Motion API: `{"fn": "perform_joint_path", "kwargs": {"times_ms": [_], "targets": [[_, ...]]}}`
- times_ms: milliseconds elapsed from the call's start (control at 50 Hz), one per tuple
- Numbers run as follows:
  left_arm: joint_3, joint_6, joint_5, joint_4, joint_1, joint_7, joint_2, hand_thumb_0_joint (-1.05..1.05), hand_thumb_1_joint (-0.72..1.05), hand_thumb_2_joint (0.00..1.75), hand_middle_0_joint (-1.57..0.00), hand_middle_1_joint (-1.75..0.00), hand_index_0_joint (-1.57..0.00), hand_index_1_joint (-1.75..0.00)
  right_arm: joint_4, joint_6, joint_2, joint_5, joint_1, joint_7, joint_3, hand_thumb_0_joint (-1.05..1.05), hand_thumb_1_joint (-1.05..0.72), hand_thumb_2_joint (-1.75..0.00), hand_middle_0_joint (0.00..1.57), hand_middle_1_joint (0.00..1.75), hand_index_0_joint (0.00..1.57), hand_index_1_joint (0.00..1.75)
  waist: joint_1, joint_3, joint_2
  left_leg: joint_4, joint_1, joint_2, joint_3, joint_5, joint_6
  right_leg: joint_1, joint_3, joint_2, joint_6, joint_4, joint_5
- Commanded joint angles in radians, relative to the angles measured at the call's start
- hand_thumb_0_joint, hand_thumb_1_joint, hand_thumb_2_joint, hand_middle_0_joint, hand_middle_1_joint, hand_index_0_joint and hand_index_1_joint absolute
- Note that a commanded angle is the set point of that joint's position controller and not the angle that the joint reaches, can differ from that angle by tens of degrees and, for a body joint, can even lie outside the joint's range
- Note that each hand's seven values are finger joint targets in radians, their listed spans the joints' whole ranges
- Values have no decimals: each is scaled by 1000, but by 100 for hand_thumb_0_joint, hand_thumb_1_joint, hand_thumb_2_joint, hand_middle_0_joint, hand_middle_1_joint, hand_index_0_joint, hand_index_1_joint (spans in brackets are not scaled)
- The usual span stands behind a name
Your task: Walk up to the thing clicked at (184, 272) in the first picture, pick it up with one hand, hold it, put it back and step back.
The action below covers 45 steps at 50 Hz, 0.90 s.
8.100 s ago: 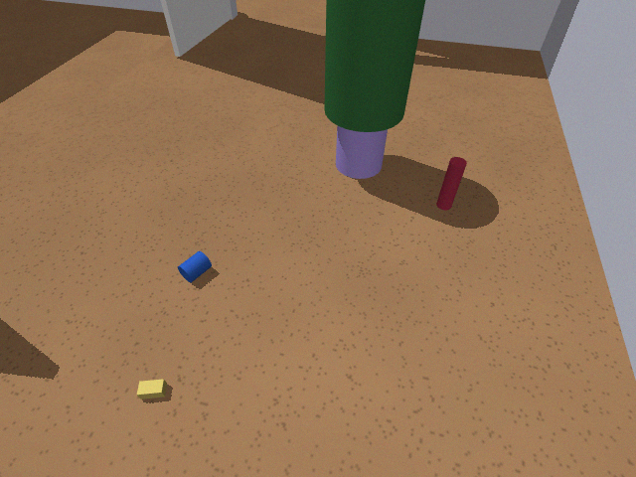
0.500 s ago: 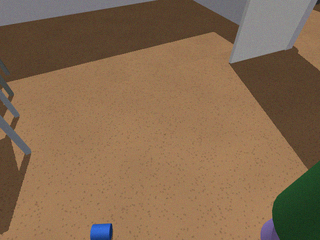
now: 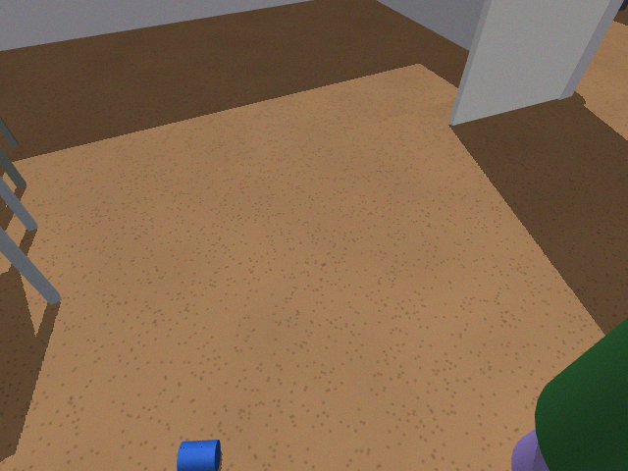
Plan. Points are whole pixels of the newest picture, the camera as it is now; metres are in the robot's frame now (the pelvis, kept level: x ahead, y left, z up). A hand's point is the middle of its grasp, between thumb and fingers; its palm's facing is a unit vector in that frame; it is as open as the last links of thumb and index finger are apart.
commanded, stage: walk up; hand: left
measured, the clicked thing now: (199, 456) +0.33 +0.32 -0.74
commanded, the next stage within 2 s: stand in 1.90 s
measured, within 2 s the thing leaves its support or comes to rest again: neither
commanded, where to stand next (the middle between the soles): -0.01 +0.04 m, yaw -1 degrees
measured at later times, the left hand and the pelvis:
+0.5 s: hand out of the picture +0.02 +0.37 -0.18, palm faces -0.03 -0.92 -0.39, open 7.4 cm; pelvis -0.04 +0.09 -0.02, yaw +0 degrees
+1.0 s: hand out of the picture +0.05 +0.31 -0.16, palm faces -0.04 -0.95 -0.30, open 7.4 cm; pelvis -0.05 +0.07 -0.01, yaw -3 degrees
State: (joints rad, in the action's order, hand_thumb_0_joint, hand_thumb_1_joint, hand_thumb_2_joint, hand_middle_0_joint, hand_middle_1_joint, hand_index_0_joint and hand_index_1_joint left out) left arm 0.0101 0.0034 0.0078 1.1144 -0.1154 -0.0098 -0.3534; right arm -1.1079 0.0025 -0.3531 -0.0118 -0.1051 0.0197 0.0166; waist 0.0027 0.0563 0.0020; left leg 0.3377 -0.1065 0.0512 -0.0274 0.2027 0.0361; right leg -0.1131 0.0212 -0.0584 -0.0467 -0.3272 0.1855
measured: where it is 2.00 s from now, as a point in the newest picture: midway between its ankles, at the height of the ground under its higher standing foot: outside the picture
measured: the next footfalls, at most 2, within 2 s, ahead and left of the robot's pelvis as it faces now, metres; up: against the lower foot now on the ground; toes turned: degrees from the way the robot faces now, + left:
right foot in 0.66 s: -0.03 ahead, -0.04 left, +0.00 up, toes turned -1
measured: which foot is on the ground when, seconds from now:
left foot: down 0.00-1.00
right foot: down 0.00-0.26, up 0.28-0.64, down 0.66-1.00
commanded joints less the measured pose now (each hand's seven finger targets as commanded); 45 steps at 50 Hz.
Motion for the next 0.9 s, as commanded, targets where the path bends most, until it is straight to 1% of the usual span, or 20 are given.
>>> {"fn": "perform_joint_path", "kwargs": {"times_ms": [0,60,80,160,220,240,260,280,340,440,520,580,620,640,660,680,700,760,840,880], "targets": [[92,30,-4,-72,-57,58,-329,0,90,90,-20,-30,-20,-30,125,31,-249,-13,39,-3,83,0,-90,-90,20,30,20,30,-32,-88,-4,156,-93,25,15,-275,-58,67,-129,-181,127,-39,-406],[116,29,21,-126,-49,75,-364,0,90,90,-20,-30,-20,-30,204,64,-213,-25,53,19,95,0,-90,-90,20,30,20,30,-58,-73,-186,560,-259,-29,90,321,-58,22,-288,-377,315,-10,-475],[119,30,25,-149,-33,79,-357,0,90,90,-20,-30,-20,-30,223,74,-206,-22,27,24,99,0,-90,-90,20,30,20,30,-42,-51,-187,631,-292,-1,150,355,-62,-18,-280,-397,342,-13,-432],[108,27,38,-220,40,78,-327,0,90,90,-20,-30,-20,-30,238,70,-219,-23,-73,34,122,0,-90,-90,20,30,20,30,19,-75,-203,468,-243,10,115,305,-67,-59,-137,-286,251,-139,-418],[90,2,16,-252,68,61,-283,0,90,90,-20,-30,-20,-30,200,52,-227,-33,-174,26,146,0,-90,-90,20,30,20,30,59,-112,-105,120,-18,-45,31,8,-63,-190,-40,-158,160,-372,-178],[71,-10,3,-258,18,58,-203,0,90,90,-20,-30,-20,-30,222,39,-298,-49,-154,17,160,0,-90,-90,20,30,20,30,51,-101,128,-23,14,103,281,-109,-103,-310,9,8,98,-576,110],[68,-21,0,-261,-8,70,-186,0,90,90,-20,-30,-20,-30,261,27,-399,-44,-102,11,168,0,-90,-90,20,30,20,30,36,-119,266,-54,-66,252,497,-114,-195,-368,-92,106,78,-667,476],[78,-26,-1,-240,14,80,-245,0,90,90,-20,-30,-20,-30,266,23,-417,-27,-78,8,170,0,-90,-90,20,30,20,30,52,-106,255,-79,-196,303,575,28,-281,-300,-192,85,87,-769,505],[82,-20,-13,-185,-92,63,-255,0,90,90,-20,-30,-20,-30,287,6,-295,-23,3,-20,132,0,-90,-90,20,30,20,30,-32,-67,145,82,-49,199,301,-164,-230,-390,-201,70,82,-787,321],[80,-22,11,-234,-24,32,-234,0,90,90,-20,-30,-20,-30,268,-27,-304,-14,-128,-41,134,0,-90,-90,20,30,20,30,38,-73,127,116,56,264,321,-419,-253,-325,-143,66,48,-554,329],[91,-31,21,-254,-55,18,-236,0,90,90,-20,-30,-20,-30,291,-34,-308,-7,-141,-53,126,0,-90,-90,20,30,20,30,27,-84,131,142,47,272,302,-478,-251,-268,-95,67,67,-490,321],[95,-27,24,-256,-84,7,-222,0,90,90,-20,-30,-20,-30,312,-34,-302,-7,-114,-54,116,0,-90,-90,20,30,20,30,8,-101,123,176,-2,264,279,-405,-244,-188,-62,60,82,-356,298],[97,-17,27,-231,-146,6,-205,0,90,90,-20,-30,-20,-30,322,-28,-289,-2,-68,-52,103,0,-90,-90,20,30,20,30,-38,-93,116,237,-127,209,203,-308,-188,-25,-51,59,105,-131,134],[105,-4,32,-229,-158,11,-243,0,90,90,-20,-30,-20,-30,325,-26,-242,8,-67,-49,86,0,-90,-90,20,30,20,30,-46,-104,18,319,-200,136,139,-216,-122,51,-189,-17,132,-36,16],[112,15,41,-248,-119,10,-298,0,90,90,-20,-30,-20,-30,333,-26,-184,14,-68,-43,67,0,-90,-90,20,30,20,30,-22,-75,-144,395,-328,2,45,73,-53,65,-430,-152,202,25,34],[111,14,32,-265,-69,3,-322,0,90,90,-20,-30,-20,-30,317,-20,-211,9,-49,-52,76,0,-90,-90,20,30,20,30,-32,-47,-148,493,-256,-33,28,399,-45,-96,-495,-269,318,29,118],[104,16,33,-278,-54,-2,-295,0,90,90,-20,-30,-20,-30,294,-23,-229,5,-61,-50,80,0,-90,-90,20,30,20,30,-21,-20,-112,521,-218,-26,63,433,-45,-151,-482,-265,333,18,108],[93,24,33,-276,-62,6,-251,0,90,90,-20,-30,-20,-30,265,-40,-210,10,-77,-41,64,0,-90,-90,20,30,20,30,-25,-5,-151,380,-290,-22,48,301,-47,-6,-320,-173,258,-38,-152],[88,6,10,-296,-9,-5,-241,0,90,90,-20,-30,-20,-30,218,-66,-202,-7,-155,-45,65,0,-90,-90,20,30,20,30,19,-73,-128,68,-19,-40,18,-4,-53,-90,-190,-103,178,-148,-229],[75,-2,-3,-293,2,-9,-185,0,90,90,-20,-30,-20,-30,225,-79,-279,-18,-140,-49,79,0,-90,-90,20,30,20,30,10,-84,17,-4,39,169,324,-11,-154,-226,-140,4,89,-223,45]]}}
